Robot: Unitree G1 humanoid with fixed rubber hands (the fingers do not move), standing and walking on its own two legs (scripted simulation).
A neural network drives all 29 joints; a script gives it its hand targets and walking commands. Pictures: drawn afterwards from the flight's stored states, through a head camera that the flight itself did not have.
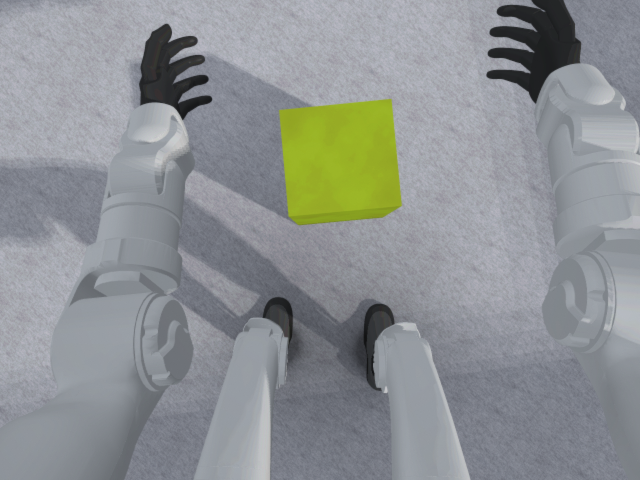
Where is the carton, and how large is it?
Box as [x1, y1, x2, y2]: [279, 99, 401, 224]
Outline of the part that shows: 391,99 279,110 288,215 298,224 307,224 382,217 401,205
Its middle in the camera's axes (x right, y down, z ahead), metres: +0.04 -0.15 +0.85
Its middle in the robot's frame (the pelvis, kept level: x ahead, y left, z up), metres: +0.53 -0.01 -0.53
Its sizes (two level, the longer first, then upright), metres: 0.210 0.200 0.250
